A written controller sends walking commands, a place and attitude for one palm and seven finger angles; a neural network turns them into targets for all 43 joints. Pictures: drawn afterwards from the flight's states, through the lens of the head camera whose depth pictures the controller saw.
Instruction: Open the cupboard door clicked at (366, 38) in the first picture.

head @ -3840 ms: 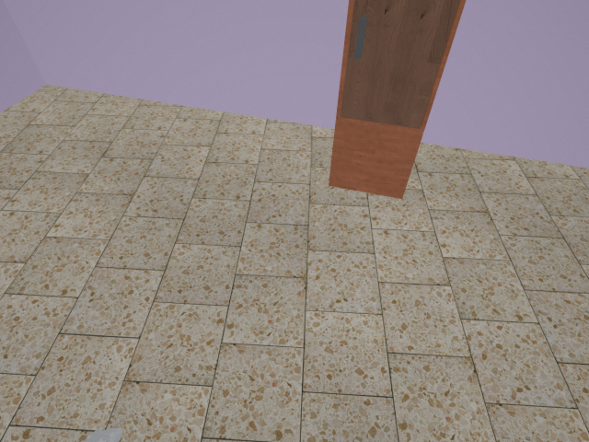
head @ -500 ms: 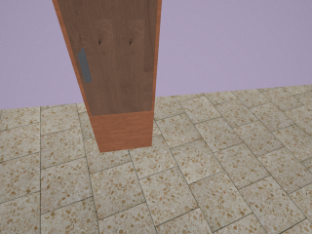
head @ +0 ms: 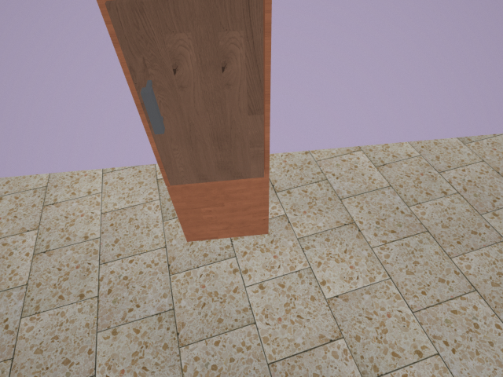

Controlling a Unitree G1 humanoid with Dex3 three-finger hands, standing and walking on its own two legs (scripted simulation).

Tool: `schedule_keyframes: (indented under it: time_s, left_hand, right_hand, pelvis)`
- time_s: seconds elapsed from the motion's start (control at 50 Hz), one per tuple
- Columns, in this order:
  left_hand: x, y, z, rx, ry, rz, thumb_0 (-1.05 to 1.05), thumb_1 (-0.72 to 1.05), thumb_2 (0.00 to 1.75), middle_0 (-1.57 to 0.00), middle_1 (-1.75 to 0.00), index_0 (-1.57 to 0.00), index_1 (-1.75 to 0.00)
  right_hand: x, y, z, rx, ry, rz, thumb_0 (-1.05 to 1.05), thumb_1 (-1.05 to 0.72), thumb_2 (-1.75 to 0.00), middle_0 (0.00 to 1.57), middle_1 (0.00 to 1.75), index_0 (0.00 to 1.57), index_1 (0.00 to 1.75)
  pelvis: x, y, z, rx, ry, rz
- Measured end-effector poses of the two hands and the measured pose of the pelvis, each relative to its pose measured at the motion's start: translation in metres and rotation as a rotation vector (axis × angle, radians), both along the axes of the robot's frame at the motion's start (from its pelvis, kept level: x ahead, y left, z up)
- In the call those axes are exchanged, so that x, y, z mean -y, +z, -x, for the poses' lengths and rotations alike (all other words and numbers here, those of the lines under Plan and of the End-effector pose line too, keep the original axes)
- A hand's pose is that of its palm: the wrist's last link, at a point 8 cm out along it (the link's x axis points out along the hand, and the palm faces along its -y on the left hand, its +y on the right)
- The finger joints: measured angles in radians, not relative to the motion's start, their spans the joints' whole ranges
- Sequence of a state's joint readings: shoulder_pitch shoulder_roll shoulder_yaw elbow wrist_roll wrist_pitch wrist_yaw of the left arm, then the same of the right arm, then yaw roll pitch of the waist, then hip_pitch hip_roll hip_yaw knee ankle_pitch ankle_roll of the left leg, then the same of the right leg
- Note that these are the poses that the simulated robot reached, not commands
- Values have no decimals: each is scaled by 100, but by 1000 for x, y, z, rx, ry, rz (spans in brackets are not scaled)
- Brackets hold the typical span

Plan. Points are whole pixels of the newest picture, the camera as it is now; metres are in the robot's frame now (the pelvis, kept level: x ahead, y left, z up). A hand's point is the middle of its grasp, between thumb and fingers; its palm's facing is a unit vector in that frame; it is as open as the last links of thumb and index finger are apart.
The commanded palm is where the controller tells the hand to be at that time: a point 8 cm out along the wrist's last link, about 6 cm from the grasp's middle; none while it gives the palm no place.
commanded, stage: take the last steps up to it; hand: left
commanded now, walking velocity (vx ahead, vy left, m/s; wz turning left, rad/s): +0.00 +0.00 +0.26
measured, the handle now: (154, 107) +0.75 +0.30 +0.01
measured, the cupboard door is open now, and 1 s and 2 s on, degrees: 0 0 0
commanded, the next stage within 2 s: come to a stop and stand still in 0.90 s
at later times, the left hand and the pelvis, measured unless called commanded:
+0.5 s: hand out of the picture -0.10 +0.17 -0.17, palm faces +0.26 -0.95 -0.15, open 7.4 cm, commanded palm none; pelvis +0.03 +0.03 +0.00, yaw +8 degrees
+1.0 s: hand (158, 301) +0.29 +0.22 -0.17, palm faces +0.07 -0.97 -0.23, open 7.3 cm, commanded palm none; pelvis +0.19 +0.03 -0.01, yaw +5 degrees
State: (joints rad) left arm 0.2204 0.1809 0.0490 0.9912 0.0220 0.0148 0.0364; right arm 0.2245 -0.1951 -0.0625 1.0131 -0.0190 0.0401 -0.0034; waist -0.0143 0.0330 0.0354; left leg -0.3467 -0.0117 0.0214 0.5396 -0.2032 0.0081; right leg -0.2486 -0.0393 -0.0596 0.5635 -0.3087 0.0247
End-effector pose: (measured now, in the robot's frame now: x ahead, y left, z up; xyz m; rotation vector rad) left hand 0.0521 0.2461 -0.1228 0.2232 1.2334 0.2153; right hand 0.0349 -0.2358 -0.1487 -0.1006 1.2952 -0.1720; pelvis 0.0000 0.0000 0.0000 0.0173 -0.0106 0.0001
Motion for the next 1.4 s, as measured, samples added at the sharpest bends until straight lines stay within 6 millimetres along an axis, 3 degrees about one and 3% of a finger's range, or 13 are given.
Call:
schedule_keyframes:
  time_s: [0.12,0.28,0.44,0.52,0.56,0.62,0.76,0.88,0.98,1.1,1.22,1.32,1.4]
  left_hand:
    - [28,12,19,11,47,15,0,91,89,-20,-30,-20,-30]
    - [34,10,65,-27,150,48,1,92,89,-20,-30,-21,-30]
    - [33,-5,143,-249,274,144,0,91,89,-20,-30,-20,-30]
    - [21,-19,161,-368,290,193,1,91,89,-20,-30,-20,-30]
    - [12,-19,151,-391,263,199,1,91,89,-20,-30,-20,-30]
    - [-6,-17,112,-347,222,191,1,91,89,-20,-30,-20,-30]
    - [-40,-15,-25,-110,143,136,1,91,89,-19,-30,-20,-30]
    - [-42,-10,-148,26,38,86,1,92,89,-19,-30,-20,-30]
    - [-28,-14,-223,125,-12,51,0,91,89,-19,-30,-20,-30]
    - [-13,-6,-231,81,34,66,0,92,89,-20,-30,-20,-30]
    - [-29,-4,-228,23,58,50,-1,94,89,-20,-30,-21,-30]
    - [-48,-16,-215,-14,92,73,0,92,89,-20,-30,-20,-30]
    - [-67,-34,-202,-49,118,105,0,91,89,-20,-30,-20,-30]
  right_hand:
    - [19,4,-1,-33,42,-11,1,-91,-90,20,30,20,30]
    - [21,13,-17,-61,146,6,1,-91,-90,20,30,19,30]
    - [-22,27,-87,40,251,29,1,-91,-90,19,30,19,30]
    - [-53,27,-116,128,255,46,1,-91,-90,20,30,19,30]
    - [-64,30,-116,141,233,41,0,-91,-90,20,30,19,30]
    - [-65,33,-109,127,165,65,-1,-94,-90,20,30,20,30]
    - [-62,27,-70,-81,111,65,-1,-94,-90,20,30,20,30]
    - [-64,12,-47,-254,28,10,0,-92,-90,20,30,20,30]
    - [-59,-8,-61,-344,-13,-39,0,-91,-90,20,30,20,30]
    - [-50,-1,-146,-216,23,-18,1,-91,-90,20,30,20,30]
    - [-57,3,-226,-77,71,2,1,-92,-90,20,30,19,30]
    - [-64,10,-265,-11,106,54,1,-93,-90,20,30,19,30]
    - [-80,18,-277,39,130,96,1,-92,-90,20,30,19,30]
  pelvis:
    - [16,10,3,3,55,-18]
    - [17,15,-3,-6,121,-9]
    - [-12,13,-21,-12,137,10]
    - [-35,2,-35,-3,124,21]
    - [-42,4,-44,3,107,19]
    - [-51,9,-59,5,103,20]
    - [-57,12,-100,5,105,7]
    - [-48,2,-147,8,86,-5]
    - [-33,-15,-189,20,82,4]
    - [-30,0,-217,24,84,17]
    - [-41,5,-229,11,84,23]
    - [-60,1,-231,13,85,33]
    - [-78,-5,-230,14,89,39]
